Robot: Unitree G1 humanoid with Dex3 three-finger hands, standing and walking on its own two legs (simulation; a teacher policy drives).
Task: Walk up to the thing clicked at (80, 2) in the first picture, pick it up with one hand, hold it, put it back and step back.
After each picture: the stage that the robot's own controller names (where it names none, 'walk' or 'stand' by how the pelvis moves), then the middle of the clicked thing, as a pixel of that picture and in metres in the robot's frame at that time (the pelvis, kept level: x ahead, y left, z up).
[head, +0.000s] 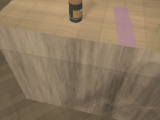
stand; (75, 9) +0.74 +0.06 +0.07
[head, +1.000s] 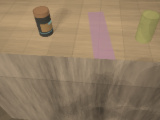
walk; (43, 22) +0.62 +0.21 +0.08
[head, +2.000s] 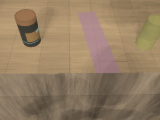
stand; (28, 29) +0.49 +0.21 +0.09
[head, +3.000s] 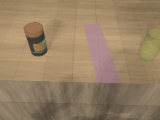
stand; (36, 40) +0.50 +0.20 +0.07
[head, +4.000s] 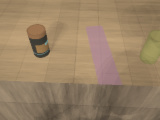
stand; (39, 41) +0.50 +0.19 +0.07
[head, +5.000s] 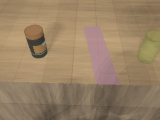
stand; (36, 42) +0.50 +0.20 +0.07
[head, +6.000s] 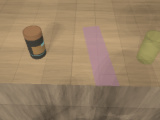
stand; (35, 43) +0.49 +0.21 +0.07
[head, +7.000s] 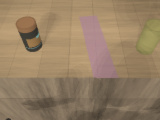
rise first; (30, 35) +0.49 +0.22 +0.07
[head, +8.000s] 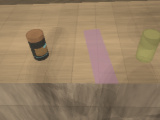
go down; (38, 45) +0.50 +0.23 +0.07
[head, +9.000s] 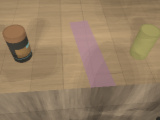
go down; (18, 44) +0.46 +0.21 +0.08
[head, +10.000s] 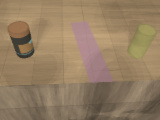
approach; (22, 40) +0.48 +0.22 +0.09
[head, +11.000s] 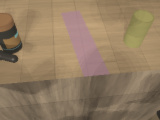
close in; (7, 34) +0.47 +0.23 +0.11
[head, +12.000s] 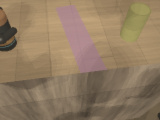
lift; (0, 31) +0.48 +0.23 +0.12
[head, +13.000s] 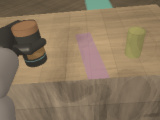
lift; (30, 44) +0.35 +0.16 +0.24
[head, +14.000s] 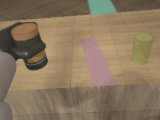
hold; (31, 47) +0.34 +0.16 +0.24
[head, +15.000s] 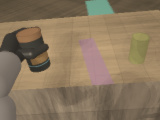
hold; (34, 50) +0.35 +0.16 +0.22
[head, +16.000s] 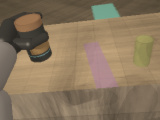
hold; (34, 39) +0.33 +0.14 +0.28
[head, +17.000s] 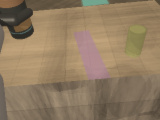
crouch; (16, 15) +0.40 +0.18 +0.30
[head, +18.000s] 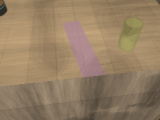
lower; out of the picture +0.48 +0.24 +0.28
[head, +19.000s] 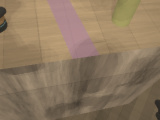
lower; out of the picture +0.52 +0.23 +0.13
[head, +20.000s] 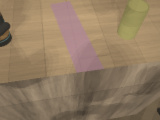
lower; out of the picture +0.49 +0.24 +0.12
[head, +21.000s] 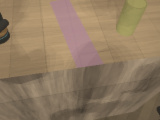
lower; out of the picture +0.50 +0.24 +0.12
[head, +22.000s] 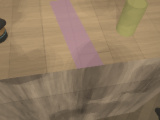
lower; out of the picture +0.50 +0.24 +0.13
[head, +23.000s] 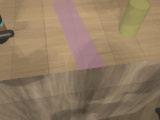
open; out of the picture +0.49 +0.24 +0.12
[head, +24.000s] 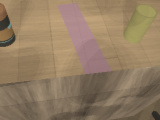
sink last; out of the picture +0.49 +0.23 +0.12
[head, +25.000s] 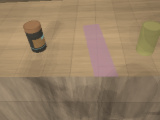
sink last; (35, 37) +0.53 +0.24 +0.11
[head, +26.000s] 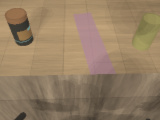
stand; (20, 27) +0.50 +0.24 +0.12
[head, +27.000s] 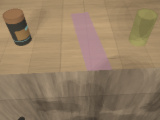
stand; (18, 28) +0.52 +0.25 +0.13
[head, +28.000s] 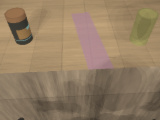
stand; (19, 27) +0.52 +0.24 +0.13
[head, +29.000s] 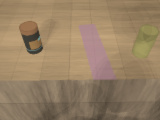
stand; (31, 38) +0.52 +0.22 +0.08
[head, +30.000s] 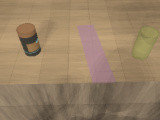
stand; (29, 40) +0.50 +0.23 +0.07
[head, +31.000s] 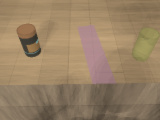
stand; (29, 41) +0.50 +0.23 +0.07
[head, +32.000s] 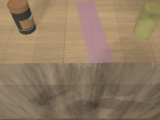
walk; (22, 16) +0.54 +0.24 +0.09
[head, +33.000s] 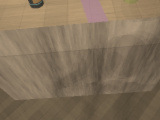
walk; out of the picture +0.74 +0.25 +0.08
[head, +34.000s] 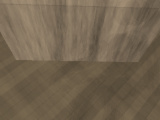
walk; out of the picture +1.05 +0.18 +0.09
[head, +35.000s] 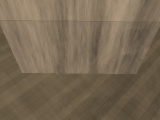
stand; out of the picture +1.12 +0.21 +0.08
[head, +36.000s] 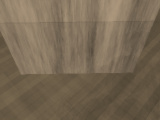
stand; out of the picture +1.15 +0.23 +0.07
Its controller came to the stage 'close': yes
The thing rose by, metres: 0.21
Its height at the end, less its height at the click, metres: +0.00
